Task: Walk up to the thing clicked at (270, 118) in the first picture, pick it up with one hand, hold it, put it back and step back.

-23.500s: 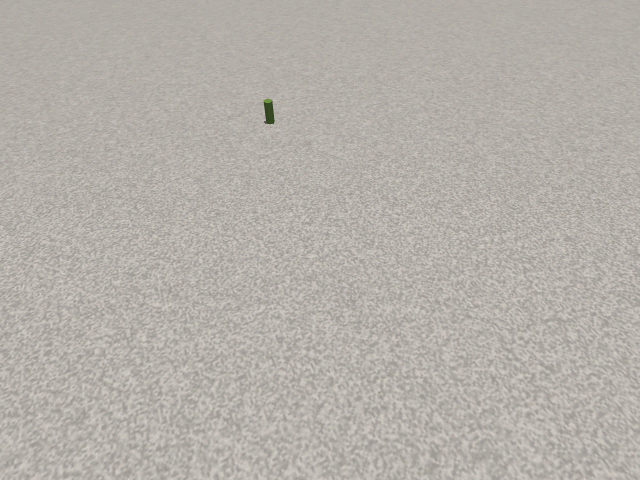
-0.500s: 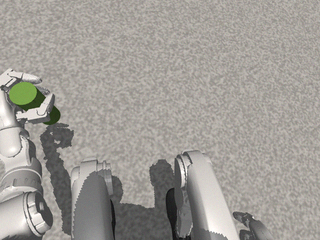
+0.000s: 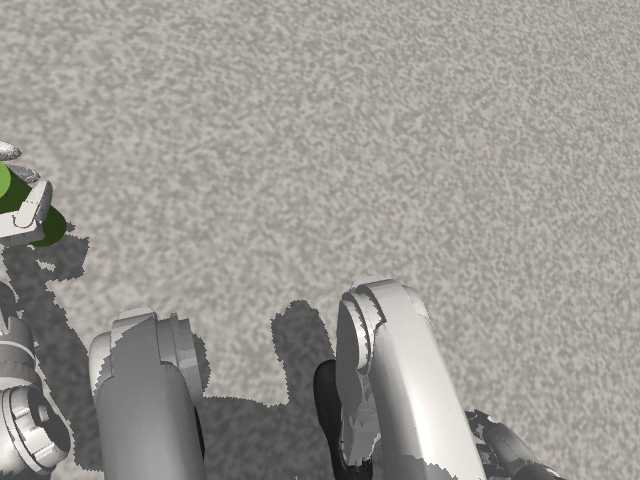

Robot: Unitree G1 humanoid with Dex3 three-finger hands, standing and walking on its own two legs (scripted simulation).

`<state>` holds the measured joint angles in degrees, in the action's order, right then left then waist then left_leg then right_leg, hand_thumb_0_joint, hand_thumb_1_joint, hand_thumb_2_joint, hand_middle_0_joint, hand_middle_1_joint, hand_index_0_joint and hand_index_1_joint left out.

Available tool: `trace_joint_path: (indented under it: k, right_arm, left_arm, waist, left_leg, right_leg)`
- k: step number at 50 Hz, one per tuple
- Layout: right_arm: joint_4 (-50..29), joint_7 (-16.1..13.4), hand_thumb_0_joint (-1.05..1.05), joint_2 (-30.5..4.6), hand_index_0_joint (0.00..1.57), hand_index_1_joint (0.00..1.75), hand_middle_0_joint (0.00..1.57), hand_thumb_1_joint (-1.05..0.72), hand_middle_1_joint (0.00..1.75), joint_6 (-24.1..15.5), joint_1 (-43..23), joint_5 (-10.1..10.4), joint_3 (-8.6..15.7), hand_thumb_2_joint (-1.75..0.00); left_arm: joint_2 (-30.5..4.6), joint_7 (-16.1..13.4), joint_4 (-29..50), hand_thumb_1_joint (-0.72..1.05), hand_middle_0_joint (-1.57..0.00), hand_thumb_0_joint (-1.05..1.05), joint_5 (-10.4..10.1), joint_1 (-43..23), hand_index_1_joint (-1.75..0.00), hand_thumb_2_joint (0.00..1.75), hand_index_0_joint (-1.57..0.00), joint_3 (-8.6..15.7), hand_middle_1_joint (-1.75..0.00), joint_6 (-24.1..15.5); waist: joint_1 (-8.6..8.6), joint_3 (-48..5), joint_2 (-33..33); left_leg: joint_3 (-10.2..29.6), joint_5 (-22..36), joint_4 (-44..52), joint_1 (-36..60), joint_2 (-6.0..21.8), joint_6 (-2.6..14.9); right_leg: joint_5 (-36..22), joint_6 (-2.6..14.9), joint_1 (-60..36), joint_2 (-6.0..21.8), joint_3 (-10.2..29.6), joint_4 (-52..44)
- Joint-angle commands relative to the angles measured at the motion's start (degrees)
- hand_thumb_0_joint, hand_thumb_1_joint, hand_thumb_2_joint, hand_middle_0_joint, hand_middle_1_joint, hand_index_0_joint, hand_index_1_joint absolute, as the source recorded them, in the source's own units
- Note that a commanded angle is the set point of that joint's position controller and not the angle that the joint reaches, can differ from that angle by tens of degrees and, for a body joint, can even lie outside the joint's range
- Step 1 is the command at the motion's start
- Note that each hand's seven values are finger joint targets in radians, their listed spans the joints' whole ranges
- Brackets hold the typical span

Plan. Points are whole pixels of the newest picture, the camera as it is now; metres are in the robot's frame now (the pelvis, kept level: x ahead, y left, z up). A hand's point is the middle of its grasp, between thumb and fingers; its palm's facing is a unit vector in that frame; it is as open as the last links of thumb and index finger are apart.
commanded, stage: crouch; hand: left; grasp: from the side
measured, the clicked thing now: (16, 207) +0.45 +0.31 -0.12
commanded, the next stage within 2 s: lower in 0.20 s
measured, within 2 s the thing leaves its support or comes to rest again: rests again in 1.46 s
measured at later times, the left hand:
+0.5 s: hand (30, 207) +0.46 +0.30 -0.13, palm faces +0.36 -0.93 -0.03, open 7.1 cm
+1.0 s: hand (48, 215) +0.46 +0.30 -0.18, palm faces +0.37 -0.93 -0.03, open 7.1 cm
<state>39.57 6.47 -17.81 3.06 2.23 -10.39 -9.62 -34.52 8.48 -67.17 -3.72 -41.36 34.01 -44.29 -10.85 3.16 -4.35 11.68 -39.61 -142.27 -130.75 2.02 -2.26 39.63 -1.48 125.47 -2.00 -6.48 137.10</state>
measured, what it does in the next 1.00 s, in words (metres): stands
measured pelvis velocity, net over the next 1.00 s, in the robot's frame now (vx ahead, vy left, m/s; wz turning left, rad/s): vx -0.01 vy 0.01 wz -0.10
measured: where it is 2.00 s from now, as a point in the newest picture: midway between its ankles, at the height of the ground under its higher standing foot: (269, 466)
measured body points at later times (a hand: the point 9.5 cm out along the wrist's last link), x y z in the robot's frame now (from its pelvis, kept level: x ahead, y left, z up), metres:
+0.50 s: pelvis +0.00 +0.01 -0.02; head +0.24 +0.12 +0.34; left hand +0.43 +0.35 -0.13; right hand +0.11 -0.27 -0.10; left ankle +0.08 +0.14 -0.28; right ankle +0.10 -0.12 -0.28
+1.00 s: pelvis -0.01 +0.01 -0.03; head +0.25 +0.14 +0.31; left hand +0.44 +0.35 -0.18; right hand +0.11 -0.27 -0.08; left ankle +0.08 +0.14 -0.28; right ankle +0.10 -0.12 -0.28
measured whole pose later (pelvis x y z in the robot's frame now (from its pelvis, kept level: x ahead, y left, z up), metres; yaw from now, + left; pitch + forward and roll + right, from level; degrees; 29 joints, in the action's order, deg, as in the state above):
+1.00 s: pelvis -0.01 +0.01 -0.03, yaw -6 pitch +17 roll -14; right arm 33.6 7.1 -21.6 4.1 -6.0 -17.9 -24.7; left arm -48.9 4.3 -80.5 -4.5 -40.9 37.5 -54.2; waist -15.6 15.9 -12.6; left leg 19.6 -41.2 -151.0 -129.0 1.7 -2.2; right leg 38.1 -3.7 121.4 -4.6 -11.9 139.9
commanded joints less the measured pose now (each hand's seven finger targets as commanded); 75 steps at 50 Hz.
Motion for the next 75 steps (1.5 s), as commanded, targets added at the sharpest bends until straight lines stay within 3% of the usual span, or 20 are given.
trace_joint_path:
  k: [1, 8, 11, 14, 18, 21, 22, 23, 26, 27, 31, 35, 45, 48, 51, 53, 61, 63, 69, 75]
  right_arm:
    - [-1.27, -0.86, 0.00, -15.19, 0.20, 0.30, 0.20, -0.91, 0.30, 0.07, 8.50, -0.77, 3.50, -0.91]
    - [-1.66, -0.67, 0.00, -15.98, 0.20, 0.30, 0.20, -0.91, 0.30, 0.76, 6.52, -1.72, 2.34, -0.91]
    - [-2.27, -0.44, 0.00, -16.30, 0.20, 0.30, 0.20, -0.91, 0.30, 0.87, 6.11, -2.06, 1.64, -0.91]
    - [-3.00, -0.36, 0.00, -16.88, 0.20, 0.30, 0.20, -0.90, 0.30, 1.00, 5.40, -2.20, 1.04, -0.90]
    - [-3.05, -0.41, 0.00, -17.49, 0.20, 0.30, 0.20, -0.92, 0.30, 1.07, 4.42, -2.61, 0.16, -0.91]
    - [-3.81, -0.16, 0.00, -18.01, 0.20, 0.30, 0.20, -0.91, 0.30, 1.15, 3.22, -2.94, -1.15, -0.90]
    - [-4.08, -0.13, 0.00, -17.88, 0.20, 0.30, 0.20, -0.91, 0.30, 0.93, 2.64, -3.16, -1.66, -0.90]
    - [-4.16, -0.17, 0.00, -18.25, 0.20, 0.30, 0.20, -0.91, 0.30, 0.97, 3.18, -3.40, -2.13, -0.90]
    - [-4.53, -0.07, 0.00, -18.86, 0.20, 0.30, 0.20, -0.91, 0.30, 0.87, 1.63, -4.21, -3.25, -0.90]
    - [-4.70, -0.11, 0.00, -18.93, 0.20, 0.30, 0.20, -0.91, 0.30, 0.91, 1.09, -4.39, -3.68, -0.90]
    - [-4.50, -0.44, 0.00, -20.06, 0.20, 0.30, 0.20, -0.92, 0.30, 0.80, 0.03, -5.56, -5.16, -0.90]
    - [-5.08, -0.50, 0.00, -20.94, 0.20, 0.30, 0.20, -0.92, 0.30, 0.74, -0.75, -6.33, -6.61, -0.90]
    - [-6.30, -0.62, 0.00, -22.56, 0.20, 0.30, 0.20, -0.91, 0.30, 1.52, -2.39, -7.72, -8.86, -0.90]
    - [-6.59, -0.55, 0.00, -23.07, 0.20, 0.30, 0.20, -0.91, 0.30, 1.51, -3.50, -8.10, -9.44, -0.90]
    - [-6.87, -0.63, 0.00, -22.99, 0.20, 0.30, 0.20, -0.91, 0.30, 1.69, -4.15, -8.53, -10.30, -0.90]
    - [-6.97, -0.72, 0.00, -23.20, 0.20, 0.30, 0.20, -0.90, 0.30, 1.63, -4.94, -8.80, -10.61, -0.90]
    - [-8.26, -0.77, 0.00, -24.03, 0.20, 0.30, 0.20, -0.91, 0.30, 1.60, -7.40, -9.38, -11.83, -0.90]
    - [-8.48, -0.84, 0.00, -24.17, 0.20, 0.30, 0.20, -0.90, 0.30, 1.61, -7.24, -9.57, -12.19, -0.90]
    - [-8.38, -1.02, 0.00, -24.50, 0.20, 0.30, 0.20, -0.90, 0.30, 1.73, -8.24, -9.85, -12.71, -0.90]
    - [-8.32, -0.90, 0.00, -24.81, 0.20, 0.30, 0.20, -0.90, 0.30, 1.90, -8.37, -10.34, -13.15, -0.90]
  left_arm:
    - [-15.33, -0.31, 13.52, 0.47, -1.25, 0.00, -2.01, -16.82, -1.33, 1.23, -1.26, 1.96, -1.34, -5.32]
    - [-16.00, -1.03, 11.12, 0.45, -1.26, 0.00, -0.97, -14.50, -1.35, 1.24, -1.27, 1.14, -1.35, -5.78]
    - [-17.37, -1.28, 12.25, 0.45, -1.26, 0.00, -1.32, -14.87, -1.34, 1.24, -1.27, 2.05, -1.34, -6.18]
    - [-16.86, -1.42, 10.90, 0.46, -1.26, 0.00, -2.11, -14.15, -1.34, 1.24, -1.27, 2.13, -1.35, -6.34]
    - [-18.14, -1.57, 8.44, 0.40, -1.31, 0.00, -0.96, -13.48, -1.38, 1.22, -1.33, 1.60, -1.40, -6.57]
    - [-16.16, -2.32, 4.53, 0.38, -1.28, 0.00, -1.85, -12.35, -1.37, 1.22, -1.30, 1.47, -1.38, -7.51]
    - [-17.24, -2.56, 4.78, 0.36, -1.29, 0.00, -2.05, -13.72, -1.37, 1.21, -1.31, 1.51, -1.38, -8.08]
    - [-19.05, -2.87, 4.45, 0.36, -1.29, 0.00, -2.43, -13.42, -1.37, 1.21, -1.31, 3.26, -1.38, -8.62]
    - [-22.52, -3.31, 4.49, 0.41, -1.28, 0.00, -1.31, -15.05, -1.35, 1.20, -1.30, 3.15, -1.37, -10.43]
    - [-21.34, -3.07, 3.89, 0.39, -1.28, 0.00, -1.29, -16.05, -1.35, 1.20, -1.31, 1.99, -1.37, -11.12]
    - [-26.53, -3.10, 2.82, 0.38, -1.26, 0.00, -0.93, -15.59, -1.32, 1.18, -1.28, 4.17, -1.34, -12.99]
    - [-26.61, -3.53, 0.49, 0.36, -1.23, 0.00, -1.77, -14.90, -1.31, 1.16, -1.26, 4.79, -1.33, -13.86]
    - [-27.97, -4.08, -3.18, 0.34, -1.23, 0.00, -1.61, -11.14, -1.34, 1.20, -1.25, 4.74, -1.36, -14.47]
    - [-27.87, -4.65, -4.05, 0.35, -1.23, 0.00, -1.82, -11.97, -1.34, 1.20, -1.26, 4.33, -1.36, -15.16]
    - [-30.83, -5.33, -3.91, 0.33, -1.23, 0.00, -1.41, -13.55, -1.33, 1.20, -1.25, 4.77, -1.35, -16.11]
    - [-30.29, -5.56, -4.97, 0.34, -1.24, 0.00, -0.90, -13.95, -1.35, 1.22, -1.27, 3.78, -1.37, -16.48]
    - [-32.26, -6.58, -8.22, 0.28, -1.24, 0.00, -0.78, -12.65, -1.35, 1.20, -1.27, 4.07, -1.36, -17.58]
    - [-31.43, -6.58, -8.41, 0.30, -1.24, 0.00, -1.49, -12.30, -1.34, 1.20, -1.27, 4.24, -1.36, -18.02]
    - [-31.44, -6.57, -8.91, 0.35, -1.26, 0.00, -0.61, -12.73, -1.36, 1.22, -1.28, 2.21, -1.37, -18.54]
    - [-32.47, -7.98, -8.90, 0.34, -1.24, 0.00, -0.88, -12.44, -1.34, 1.22, -1.27, 3.50, -1.36, -19.28]
  waist:
    - [-0.92, -41.47, 19.24]
    - [-1.74, -36.18, 19.48]
    - [-1.52, -37.41, 19.96]
    - [-2.31, -36.50, 19.51]
    - [-3.14, -33.22, 20.42]
    - [-4.27, -30.09, 18.16]
    - [-4.50, -30.03, 17.46]
    - [-4.43, -30.83, 17.03]
    - [-4.94, -30.83, 19.49]
    - [-5.77, -29.98, 20.07]
    - [-5.66, -30.09, 21.55]
    - [-6.69, -29.08, 22.12]
    - [-7.93, -26.54, 21.92]
    - [-8.99, -24.71, 21.77]
    - [-9.00, -24.20, 21.74]
    - [-10.03, -22.46, 21.96]
    - [-9.64, -20.69, 21.79]
    - [-10.10, -21.46, 20.96]
    - [-10.94, -19.51, 22.48]
    - [-10.80, -20.37, 23.59]
  left_leg:
    - [-4.65, 10.69, 13.79, 26.80, 0.67, 2.09]
    - [-4.16, 9.51, 12.89, 24.23, 0.97, 1.90]
    - [-3.89, 10.00, 12.18, 24.77, 1.11, 1.88]
    - [-3.32, 8.84, 12.06, 24.58, 1.12, 1.84]
    - [-2.63, 8.82, 11.98, 24.60, 1.32, 1.65]
    - [-1.75, 8.00, 11.53, 23.84, 1.50, 1.61]
    - [-1.68, 6.31, 10.93, 22.62, 1.46, 1.89]
    - [-1.82, 7.41, 10.28, 22.80, 1.37, 2.03]
    - [-1.15, 7.76, 10.19, 24.15, 1.79, 1.72]
    - [-0.86, 7.16, 10.25, 25.04, 1.92, 1.61]
    - [-0.71, 8.41, 8.91, 25.58, 2.27, 1.48]
    - [0.05, 8.71, 8.62, 25.85, 2.43, 1.40]
    - [1.93, 12.44, 7.85, 26.87, 3.01, 1.13]
    - [2.60, 11.45, 7.68, 26.79, 3.21, 1.20]
    - [2.51, 9.15, 7.35, 24.90, 3.24, 1.20]
    - [2.87, 8.38, 7.62, 25.14, 3.43, 1.18]
    - [3.20, 5.05, 7.66, 24.62, 3.67, 1.17]
    - [3.59, 6.34, 7.38, 25.04, 3.61, 1.16]
    - [4.52, 9.21, 7.62, 26.56, 4.00, 0.72]
    - [5.07, 11.51, 7.33, 28.12, 4.25, 0.49]
  right_leg:
    - [-13.47, 2.61, -21.61, -1.79, -4.10, -12.14]
    - [-12.68, 2.72, -20.23, -1.96, -4.90, -11.26]
    - [-12.95, 2.62, -21.20, -2.13, -5.11, -10.90]
    - [-12.27, 2.55, -20.73, -2.15, -5.88, -10.81]
    - [-12.11, 2.76, -18.53, -2.18, -6.49, -9.96]
    - [-11.73, 2.70, -17.91, -2.42, -7.41, -9.82]
    - [-10.62, 2.60, -18.21, -2.71, -7.48, -10.32]
    - [-11.81, 2.30, -20.33, -2.71, -7.49, -10.59]
    - [-11.75, 2.40, -20.14, -2.84, -7.88, -9.33]
    - [-11.40, 2.45, -18.95, -2.78, -8.09, -9.25]
    - [-12.91, 2.31, -20.82, -3.11, -8.06, -8.80]
    - [-13.57, 2.11, -21.78, -3.21, -8.91, -8.59]
    - [-16.98, 1.80, -23.19, -3.63, -10.62, -7.77]
    - [-16.50, 1.64, -22.48, -3.77, -11.15, -7.60]
    - [-15.06, 1.64, -23.38, -3.99, -11.13, -7.96]
    - [-14.47, 1.56, -22.22, -3.98, -11.57, -7.70]
    - [-12.01, 1.56, -21.64, -4.50, -12.44, -7.87]
    - [-13.34, 1.31, -22.79, -4.58, -12.90, -7.92]
    - [-15.61, 1.39, -21.94, -4.65, -13.53, -7.07]
    - [-17.17, 1.36, -23.31, -4.83, -13.78, -6.77]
